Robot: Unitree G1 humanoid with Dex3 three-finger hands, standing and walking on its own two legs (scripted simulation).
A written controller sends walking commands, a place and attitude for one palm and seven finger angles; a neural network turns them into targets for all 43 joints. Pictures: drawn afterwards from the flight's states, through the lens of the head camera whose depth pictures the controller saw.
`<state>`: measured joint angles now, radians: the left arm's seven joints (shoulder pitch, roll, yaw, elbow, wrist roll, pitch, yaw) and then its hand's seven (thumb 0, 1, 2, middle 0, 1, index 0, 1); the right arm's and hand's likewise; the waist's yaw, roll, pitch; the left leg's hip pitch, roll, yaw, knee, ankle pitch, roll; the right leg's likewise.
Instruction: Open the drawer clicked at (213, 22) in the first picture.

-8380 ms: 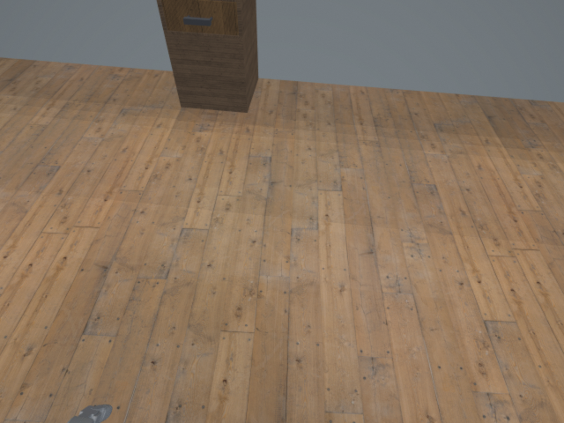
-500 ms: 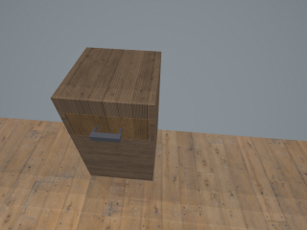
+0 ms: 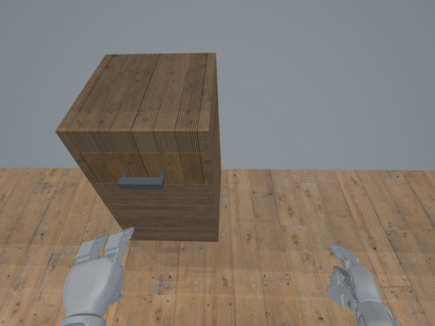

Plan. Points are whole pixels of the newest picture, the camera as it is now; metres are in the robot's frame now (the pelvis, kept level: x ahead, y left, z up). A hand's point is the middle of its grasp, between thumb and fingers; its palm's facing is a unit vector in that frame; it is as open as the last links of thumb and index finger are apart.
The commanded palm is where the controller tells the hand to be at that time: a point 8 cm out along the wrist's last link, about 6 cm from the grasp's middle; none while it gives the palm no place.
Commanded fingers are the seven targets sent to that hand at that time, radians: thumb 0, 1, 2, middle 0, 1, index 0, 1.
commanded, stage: raise the hand with hooked fingers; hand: left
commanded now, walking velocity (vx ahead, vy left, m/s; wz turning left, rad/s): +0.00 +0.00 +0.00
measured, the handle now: (143, 177) +0.56 +0.29 -0.19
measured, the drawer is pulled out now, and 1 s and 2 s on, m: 0.00 0.00 0.00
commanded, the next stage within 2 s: move the hooked fingers above the handle in 1.56 s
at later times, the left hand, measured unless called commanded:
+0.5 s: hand (102, 262) +0.22 +0.23 +0.01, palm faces -0.05 -0.10 -0.99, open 11.1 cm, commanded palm +0.20 +0.23 +0.07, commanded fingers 0.00 -0.10 0.47 -0.27 -0.94 -0.27 -0.94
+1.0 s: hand (86, 211) +0.29 +0.25 +0.08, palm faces +0.06 -0.08 -1.00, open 13.6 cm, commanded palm +0.26 +0.26 +0.14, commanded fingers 0.00 -0.50 0.30 -0.30 -1.20 -0.30 -1.20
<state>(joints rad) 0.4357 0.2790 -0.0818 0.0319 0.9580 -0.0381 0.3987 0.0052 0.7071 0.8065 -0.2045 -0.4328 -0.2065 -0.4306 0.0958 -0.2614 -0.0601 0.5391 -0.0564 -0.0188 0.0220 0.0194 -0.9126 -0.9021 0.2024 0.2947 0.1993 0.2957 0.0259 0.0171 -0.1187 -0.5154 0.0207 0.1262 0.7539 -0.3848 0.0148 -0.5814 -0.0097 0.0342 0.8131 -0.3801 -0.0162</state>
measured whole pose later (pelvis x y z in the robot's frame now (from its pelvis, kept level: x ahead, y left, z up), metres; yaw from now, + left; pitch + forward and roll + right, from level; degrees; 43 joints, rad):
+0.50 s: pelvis +0.01 -0.02 +0.00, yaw +3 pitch +9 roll +1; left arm 0.32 0.40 -0.02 -0.03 1.00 -0.06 0.29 0.00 0.11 0.56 -0.27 -0.81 -0.27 -0.80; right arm 0.17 -0.20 0.02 0.57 -0.06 0.10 -0.01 0.01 -0.90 -0.90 0.21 0.30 0.20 0.30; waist 0.05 0.05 -0.06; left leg -0.51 0.03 0.05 0.75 -0.39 -0.02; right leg -0.54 0.00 -0.04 0.79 -0.40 -0.05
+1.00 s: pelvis +0.02 +0.00 +0.02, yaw +4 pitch +4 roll +0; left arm 0.03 0.43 -0.06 0.05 0.98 0.01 0.18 0.00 -0.43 0.32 -0.31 -1.16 -0.31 -1.16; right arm 0.10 -0.22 -0.01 0.57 -0.01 0.10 -0.01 0.01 -0.90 -0.90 0.20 0.29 0.20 0.30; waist 0.07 0.06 -0.04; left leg -0.33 0.00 0.05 0.59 -0.33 0.01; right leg -0.35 -0.02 -0.03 0.61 -0.33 -0.01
